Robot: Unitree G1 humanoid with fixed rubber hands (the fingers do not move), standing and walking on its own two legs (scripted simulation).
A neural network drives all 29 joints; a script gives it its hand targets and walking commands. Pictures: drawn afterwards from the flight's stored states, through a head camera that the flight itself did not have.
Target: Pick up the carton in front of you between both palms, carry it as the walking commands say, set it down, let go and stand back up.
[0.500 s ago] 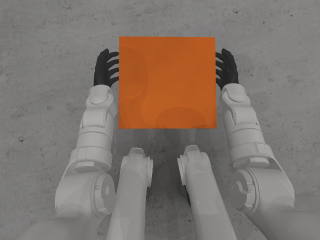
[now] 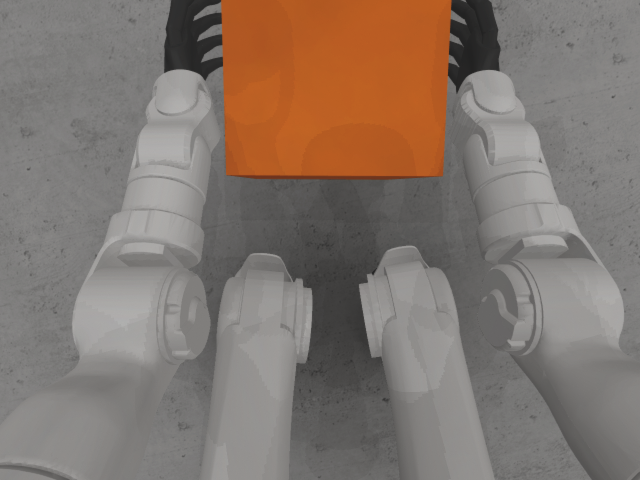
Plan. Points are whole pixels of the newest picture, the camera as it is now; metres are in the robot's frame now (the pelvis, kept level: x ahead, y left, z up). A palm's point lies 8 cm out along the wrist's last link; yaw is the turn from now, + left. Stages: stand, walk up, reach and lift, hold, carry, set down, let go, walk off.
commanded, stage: set down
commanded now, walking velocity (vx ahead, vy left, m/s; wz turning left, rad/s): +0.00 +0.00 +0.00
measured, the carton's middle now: (328, 97) +0.50 +0.00 -0.23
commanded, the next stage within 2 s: none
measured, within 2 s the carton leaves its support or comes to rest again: rests again in 0.68 s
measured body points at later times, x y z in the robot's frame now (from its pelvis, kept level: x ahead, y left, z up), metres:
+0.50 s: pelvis +0.00 +0.00 -0.02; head +0.34 -0.01 +0.27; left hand +0.52 +0.15 -0.18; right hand +0.51 -0.16 -0.19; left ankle +0.11 +0.12 -0.36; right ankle +0.11 -0.12 -0.36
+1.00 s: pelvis -0.01 +0.00 -0.03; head +0.34 +0.00 +0.26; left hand +0.52 +0.15 -0.20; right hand +0.52 -0.16 -0.20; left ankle +0.11 +0.12 -0.36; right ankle +0.11 -0.12 -0.36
